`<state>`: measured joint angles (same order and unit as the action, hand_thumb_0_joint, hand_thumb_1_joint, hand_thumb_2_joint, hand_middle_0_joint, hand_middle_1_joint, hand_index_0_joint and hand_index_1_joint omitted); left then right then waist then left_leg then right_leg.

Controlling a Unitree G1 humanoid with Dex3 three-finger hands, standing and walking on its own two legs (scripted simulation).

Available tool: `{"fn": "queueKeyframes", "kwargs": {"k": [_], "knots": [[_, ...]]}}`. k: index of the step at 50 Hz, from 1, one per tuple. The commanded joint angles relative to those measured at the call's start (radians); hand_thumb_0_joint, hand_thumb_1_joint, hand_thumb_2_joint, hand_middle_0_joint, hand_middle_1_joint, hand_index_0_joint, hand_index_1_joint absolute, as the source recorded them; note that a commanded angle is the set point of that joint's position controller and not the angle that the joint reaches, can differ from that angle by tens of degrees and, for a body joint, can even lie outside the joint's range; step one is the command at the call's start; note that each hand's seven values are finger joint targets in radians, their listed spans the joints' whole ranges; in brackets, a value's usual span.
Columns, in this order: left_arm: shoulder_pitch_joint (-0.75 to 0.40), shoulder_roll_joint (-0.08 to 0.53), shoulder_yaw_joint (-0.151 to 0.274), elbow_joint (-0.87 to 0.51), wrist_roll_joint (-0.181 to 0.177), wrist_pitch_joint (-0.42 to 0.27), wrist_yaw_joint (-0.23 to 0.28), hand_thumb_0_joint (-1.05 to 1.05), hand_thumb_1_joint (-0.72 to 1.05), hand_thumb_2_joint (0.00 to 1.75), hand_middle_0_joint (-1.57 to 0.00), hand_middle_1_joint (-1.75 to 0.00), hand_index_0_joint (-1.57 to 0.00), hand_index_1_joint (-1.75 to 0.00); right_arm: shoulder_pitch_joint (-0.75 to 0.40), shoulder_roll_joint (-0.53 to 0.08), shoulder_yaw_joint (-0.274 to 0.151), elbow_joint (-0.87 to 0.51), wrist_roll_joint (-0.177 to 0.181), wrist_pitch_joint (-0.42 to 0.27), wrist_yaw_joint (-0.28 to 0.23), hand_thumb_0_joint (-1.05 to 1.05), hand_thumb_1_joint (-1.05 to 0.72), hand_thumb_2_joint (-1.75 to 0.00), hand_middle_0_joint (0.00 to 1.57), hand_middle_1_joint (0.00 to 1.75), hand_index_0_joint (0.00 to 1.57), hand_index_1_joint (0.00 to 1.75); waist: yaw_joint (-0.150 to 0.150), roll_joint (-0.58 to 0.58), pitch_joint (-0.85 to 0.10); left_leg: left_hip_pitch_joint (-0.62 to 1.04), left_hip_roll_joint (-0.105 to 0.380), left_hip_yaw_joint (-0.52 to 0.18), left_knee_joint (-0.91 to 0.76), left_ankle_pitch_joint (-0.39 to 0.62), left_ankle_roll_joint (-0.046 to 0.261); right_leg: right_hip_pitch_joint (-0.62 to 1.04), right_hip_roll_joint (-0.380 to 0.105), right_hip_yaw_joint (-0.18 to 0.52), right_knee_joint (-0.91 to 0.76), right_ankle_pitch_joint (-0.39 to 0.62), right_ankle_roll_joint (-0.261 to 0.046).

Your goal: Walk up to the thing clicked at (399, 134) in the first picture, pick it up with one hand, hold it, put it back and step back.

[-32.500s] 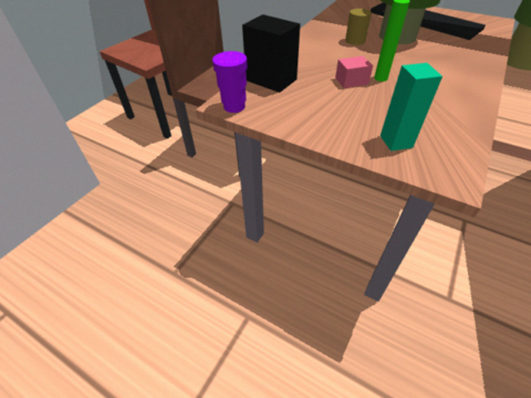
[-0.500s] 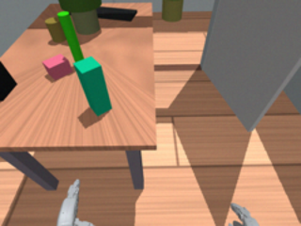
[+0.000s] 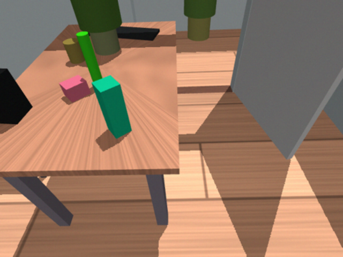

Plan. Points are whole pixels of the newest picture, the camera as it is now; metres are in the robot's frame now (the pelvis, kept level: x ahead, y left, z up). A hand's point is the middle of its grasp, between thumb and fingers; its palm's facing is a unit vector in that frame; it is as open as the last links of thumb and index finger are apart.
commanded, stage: home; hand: left
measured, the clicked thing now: (113, 108) +0.55 +0.21 +0.04
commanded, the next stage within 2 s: stand in 1.38 s
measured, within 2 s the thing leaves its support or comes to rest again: neither
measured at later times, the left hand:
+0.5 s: hand out of the picture +0.03 +0.26 -0.15, palm faces -0.05 -0.93 -0.36, open 17.7 cm
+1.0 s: hand out of the picture +0.08 +0.26 -0.15, palm faces -0.04 -0.93 -0.36, open 17.6 cm
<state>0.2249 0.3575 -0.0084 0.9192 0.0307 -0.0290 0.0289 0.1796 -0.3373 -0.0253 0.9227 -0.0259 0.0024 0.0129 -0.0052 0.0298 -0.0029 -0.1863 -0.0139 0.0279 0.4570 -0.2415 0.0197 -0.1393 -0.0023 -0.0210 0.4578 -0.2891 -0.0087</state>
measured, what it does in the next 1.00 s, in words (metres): stands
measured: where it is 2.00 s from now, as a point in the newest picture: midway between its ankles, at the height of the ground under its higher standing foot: outside the picture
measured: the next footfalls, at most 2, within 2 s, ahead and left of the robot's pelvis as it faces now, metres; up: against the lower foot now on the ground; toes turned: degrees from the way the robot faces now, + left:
none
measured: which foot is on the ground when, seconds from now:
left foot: down 0.00-1.00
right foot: down 0.00-1.00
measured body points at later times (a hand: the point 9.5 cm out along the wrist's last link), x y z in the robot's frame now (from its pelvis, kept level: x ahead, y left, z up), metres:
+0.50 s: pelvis -0.02 +0.01 +0.01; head -0.02 +0.00 +0.46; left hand +0.04 +0.31 -0.12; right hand +0.02 -0.29 -0.13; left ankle +0.00 +0.11 -0.74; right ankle -0.03 -0.11 -0.74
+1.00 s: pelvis +0.01 +0.01 +0.01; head +0.01 +0.00 +0.46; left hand +0.08 +0.31 -0.12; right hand +0.08 -0.29 -0.13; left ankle +0.00 +0.11 -0.74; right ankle -0.03 -0.11 -0.74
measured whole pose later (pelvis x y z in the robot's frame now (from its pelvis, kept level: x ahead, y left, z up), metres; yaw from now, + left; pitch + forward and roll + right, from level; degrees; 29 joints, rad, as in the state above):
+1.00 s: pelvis +0.01 +0.01 +0.01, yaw +0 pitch -2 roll +0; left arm 0.13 0.34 -0.02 1.14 0.01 -0.02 0.01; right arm 0.12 -0.35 0.01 1.14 -0.01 -0.01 0.00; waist -0.01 0.01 0.02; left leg -0.11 -0.03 0.03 0.30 -0.17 0.03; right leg -0.06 -0.01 -0.02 0.30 -0.21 0.00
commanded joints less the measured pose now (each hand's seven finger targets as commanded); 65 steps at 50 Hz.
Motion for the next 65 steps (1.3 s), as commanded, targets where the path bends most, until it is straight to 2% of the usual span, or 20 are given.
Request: {"fn": "queueKeyframes", "kwargs": {"k": [1,5,7,9,13,18,19,27,28,30,33,36,39,41,44,45,48,60,63,65], "knots": [[-0.083,0.183,0.033,-0.022,-0.004,-0.035,0.003,0.00,-0.59,0.03,-0.04,-0.05,-0.04,-0.05,-0.071,-0.168,-0.031,-0.020,0.001,-0.028,-0.009,0.00,-0.90,-0.90,0.20,0.30,0.20,0.30,-0.004,-0.027,-0.027,0.090,0.120,-0.118,-0.100,0.197,0.016,-0.046,-0.120,0.119,-0.134,0.210,-0.030],[-0.095,0.208,0.031,0.044,-0.008,-0.024,0.001,0.00,-0.61,0.02,-0.04,-0.04,-0.04,-0.04,-0.071,-0.184,-0.022,0.039,0.001,-0.025,-0.011,0.00,-0.90,-0.90,0.20,0.30,0.20,0.30,-0.001,-0.037,0.021,0.063,0.122,-0.133,-0.156,0.122,0.012,-0.042,-0.115,0.120,-0.168,0.120,-0.027],[-0.092,0.220,0.030,0.070,-0.009,-0.020,0.000,0.00,-0.61,0.02,-0.04,-0.04,-0.04,-0.04,-0.067,-0.192,-0.021,0.064,0.001,-0.020,-0.009,0.00,-0.90,-0.90,0.20,0.30,0.20,0.30,-0.003,-0.048,0.049,0.044,0.117,-0.137,-0.180,0.049,0.009,-0.065,-0.115,0.128,-0.199,0.025,-0.026],[-0.089,0.217,0.025,0.092,-0.009,-0.019,-0.003,0.00,-0.61,0.02,-0.04,-0.04,-0.04,-0.04,-0.077,-0.201,-0.021,0.082,0.002,-0.022,-0.010,0.00,-0.90,-0.90,0.20,0.30,0.20,0.30,0.004,-0.046,0.036,0.069,0.122,-0.141,-0.179,0.075,0.010,-0.060,-0.118,0.130,-0.207,0.040,-0.028],[-0.091,0.224,0.027,0.126,-0.012,-0.015,-0.005,0.00,-0.61,0.01,-0.04,-0.04,-0.04,-0.04,-0.062,-0.205,-0.016,0.111,0.000,-0.023,-0.011,0.00,-0.90,-0.90,0.20,0.30,0.20,0.30,0.005,-0.029,0.034,0.032,0.118,-0.144,-0.205,0.022,0.007,-0.027,-0.115,0.133,-0.215,0.006,-0.024],[-0.090,0.220,0.029,0.153,-0.015,-0.012,-0.007,0.00,-0.61,0.01,-0.04,-0.04,-0.04,-0.04,-0.057,-0.206,-0.011,0.135,0.002,-0.028,-0.015,0.00,-0.90,-0.90,0.20,0.30,0.20,0.30,0.005,-0.012,0.038,0.030,0.125,-0.155,-0.227,0.011,0.007,-0.027,-0.112,0.132,-0.208,0.037,-0.022],[-0.086,0.216,0.027,0.153,-0.014,-0.012,-0.008,0.00,-0.61,0.02,-0.04,-0.04,-0.04,-0.04,-0.061,-0.207,-0.011,0.136,0.003,-0.030,-0.017,0.00,-0.90,-0.90,0.20,0.30,0.20,0.30,0.007,-0.008,0.022,0.056,0.129,-0.152,-0.220,0.041,0.010,-0.021,-0.117,0.132,-0.203,0.073,-0.024],[-0.094,0.204,0.025,0.168,-0.016,-0.009,-0.008,0.00,-0.61,0.02,-0.04,-0.04,-0.04,-0.04,-0.060,-0.207,-0.005,0.152,0.008,-0.028,-0.019,0.00,-0.90,-0.90,0.20,0.30,0.20,0.30,0.004,-0.022,0.040,0.027,0.126,-0.149,-0.223,0.038,0.009,-0.013,-0.115,0.128,-0.211,0.061,-0.018],[-0.093,0.205,0.027,0.167,-0.015,-0.009,-0.008,0.00,-0.61,0.01,-0.04,-0.04,-0.04,-0.04,-0.055,-0.214,-0.008,0.152,0.007,-0.030,-0.021,0.00,-0.90,-0.90,0.20,0.30,0.20,0.30,0.002,-0.009,0.005,0.062,0.131,-0.146,-0.218,0.059,0.011,-0.007,-0.120,0.131,-0.206,0.100,-0.020],[-0.091,0.197,0.023,0.173,-0.015,-0.007,-0.008,0.00,-0.61,0.02,-0.04,-0.04,-0.04,-0.04,-0.064,-0.213,-0.004,0.155,0.010,-0.032,-0.022,0.00,-0.90,-0.90,0.20,0.30,0.20,0.30,0.003,-0.010,0.029,0.053,0.132,-0.153,-0.225,0.060,0.009,-0.017,-0.118,0.123,-0.204,0.108,-0.019],[-0.103,0.199,0.023,0.170,-0.016,-0.010,-0.007,0.00,-0.61,0.01,-0.04,-0.04,-0.04,-0.04,-0.061,-0.213,-0.004,0.157,0.013,-0.036,-0.024,0.00,-0.90,-0.90,0.20,0.30,0.20,0.30,0.002,-0.039,-0.015,0.098,0.141,-0.142,-0.198,0.209,0.013,0.017,-0.126,0.123,-0.189,0.214,-0.020],[-0.106,0.197,0.022,0.171,-0.019,-0.009,-0.006,0.00,-0.61,0.01,-0.04,-0.04,-0.04,-0.04,-0.057,-0.219,-0.004,0.160,0.013,-0.038,-0.025,0.00,-0.90,-0.90,0.20,0.30,0.20,0.30,0.000,-0.035,-0.030,0.109,0.141,-0.135,-0.195,0.244,0.010,0.037,-0.127,0.121,-0.189,0.241,-0.018],[-0.114,0.198,0.022,0.174,-0.019,-0.007,-0.005,0.00,-0.60,0.03,-0.04,-0.04,-0.04,-0.04,-0.075,-0.211,-0.002,0.162,0.014,-0.032,-0.024,0.00,-0.90,-0.90,0.20,0.30,0.20,0.30,0.002,-0.043,0.012,0.074,0.136,-0.138,-0.204,0.211,0.007,0.031,-0.126,0.116,-0.200,0.213,-0.012],[-0.114,0.198,0.023,0.174,-0.019,-0.006,-0.004,0.00,-0.60,0.03,-0.04,-0.04,-0.04,-0.04,-0.076,-0.212,-0.003,0.161,0.014,-0.033,-0.026,0.00,-0.90,-0.90,0.20,0.30,0.20,0.30,0.002,-0.041,-0.008,0.100,0.142,-0.136,-0.191,0.265,0.007,0.041,-0.131,0.116,-0.192,0.267,-0.014],[-0.116,0.196,0.023,0.172,-0.019,-0.006,-0.004,0.00,-0.59,0.03,-0.04,-0.05,-0.04,-0.05,-0.077,-0.216,-0.004,0.163,0.014,-0.033,-0.026,0.00,-0.90,-0.90,0.20,0.30,0.20,0.30,0.001,-0.036,-0.017,0.104,0.140,-0.133,-0.193,0.263,0.005,0.049,-0.130,0.112,-0.196,0.260,-0.013],[-0.109,0.193,0.022,0.173,-0.020,-0.007,-0.004,0.00,-0.61,0.02,-0.04,-0.04,-0.04,-0.04,-0.085,-0.219,-0.005,0.164,0.016,-0.033,-0.026,0.00,-0.90,-0.90,0.20,0.30,0.20,0.30,0.003,-0.032,-0.013,0.117,0.142,-0.133,-0.185,0.288,0.006,0.047,-0.132,0.115,-0.198,0.294,-0.011],[-0.124,0.198,0.028,0.172,-0.020,-0.007,-0.003,0.00,-0.56,0.05,-0.05,-0.05,-0.05,-0.05,-0.081,-0.214,-0.003,0.164,0.014,-0.031,-0.027,0.00,-0.90,-0.90,0.20,0.30,0.20,0.30,-0.002,-0.029,-0.003,0.090,0.137,-0.130,-0.199,0.233,0.006,0.054,-0.133,0.114,-0.210,0.248,-0.006],[-0.135,0.195,0.033,0.162,-0.021,-0.005,-0.004,0.00,-0.57,0.05,-0.05,-0.05,-0.05,-0.05,-0.098,-0.226,-0.007,0.161,0.016,-0.036,-0.032,0.00,-0.90,-0.90,0.20,0.30,0.20,0.30,0.001,-0.011,-0.058,0.147,0.151,-0.120,-0.176,0.378,0.006,0.093,-0.138,0.105,-0.190,0.364,-0.010],[-0.135,0.194,0.032,0.167,-0.021,-0.003,-0.004,0.00,-0.55,0.06,-0.05,-0.05,-0.05,-0.05,-0.104,-0.221,-0.006,0.165,0.016,-0.033,-0.032,0.00,-0.90,-0.90,0.20,0.30,0.20,0.30,0.002,-0.028,-0.024,0.128,0.145,-0.124,-0.186,0.313,0.004,0.076,-0.139,0.108,-0.204,0.316,-0.007],[-0.137,0.193,0.032,0.165,-0.021,-0.004,-0.004,0.00,-0.56,0.05,-0.05,-0.05,-0.05,-0.05,-0.101,-0.216,-0.004,0.163,0.018,-0.032,-0.031,0.00,-0.90,-0.90,0.20,0.30,0.20,0.30,-0.001,-0.032,-0.016,0.123,0.145,-0.126,-0.190,0.315,0.003,0.075,-0.139,0.107,-0.209,0.318,-0.006]]}}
